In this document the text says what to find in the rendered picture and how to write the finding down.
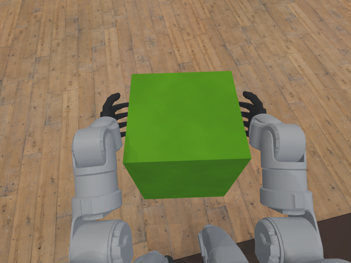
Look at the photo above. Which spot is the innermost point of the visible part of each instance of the right robot upper arm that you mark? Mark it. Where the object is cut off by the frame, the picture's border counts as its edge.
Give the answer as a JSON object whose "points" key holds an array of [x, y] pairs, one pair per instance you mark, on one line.
{"points": [[288, 240]]}

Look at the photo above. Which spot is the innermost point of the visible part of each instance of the carton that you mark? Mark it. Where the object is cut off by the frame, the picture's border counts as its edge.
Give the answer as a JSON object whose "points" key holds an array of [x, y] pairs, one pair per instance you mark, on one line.
{"points": [[185, 136]]}

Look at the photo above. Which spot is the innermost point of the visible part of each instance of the left robot shin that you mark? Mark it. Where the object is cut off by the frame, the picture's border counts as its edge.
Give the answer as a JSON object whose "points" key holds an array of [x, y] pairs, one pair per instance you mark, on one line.
{"points": [[155, 251]]}

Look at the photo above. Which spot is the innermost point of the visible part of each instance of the right robot hand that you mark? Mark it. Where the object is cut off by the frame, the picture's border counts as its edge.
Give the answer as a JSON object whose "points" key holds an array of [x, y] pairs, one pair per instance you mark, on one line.
{"points": [[255, 108]]}

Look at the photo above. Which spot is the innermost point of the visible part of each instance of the left robot upper arm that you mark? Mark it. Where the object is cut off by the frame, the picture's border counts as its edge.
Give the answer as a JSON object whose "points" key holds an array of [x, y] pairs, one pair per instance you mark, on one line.
{"points": [[106, 241]]}

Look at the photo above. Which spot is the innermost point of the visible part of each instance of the robot right forearm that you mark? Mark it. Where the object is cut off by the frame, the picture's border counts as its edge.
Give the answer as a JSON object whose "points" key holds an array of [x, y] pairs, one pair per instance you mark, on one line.
{"points": [[283, 160]]}

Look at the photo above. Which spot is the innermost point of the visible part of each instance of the robot right thigh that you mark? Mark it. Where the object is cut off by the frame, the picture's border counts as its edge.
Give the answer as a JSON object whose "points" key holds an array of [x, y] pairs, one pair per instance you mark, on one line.
{"points": [[219, 247]]}

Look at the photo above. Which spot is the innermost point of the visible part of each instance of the left robot hand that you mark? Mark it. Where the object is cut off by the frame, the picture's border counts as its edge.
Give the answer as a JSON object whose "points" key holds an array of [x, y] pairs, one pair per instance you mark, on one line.
{"points": [[109, 110]]}

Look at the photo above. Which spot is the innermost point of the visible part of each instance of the robot left forearm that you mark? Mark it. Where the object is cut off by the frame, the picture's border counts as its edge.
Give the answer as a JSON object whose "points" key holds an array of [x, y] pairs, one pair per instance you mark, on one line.
{"points": [[94, 167]]}

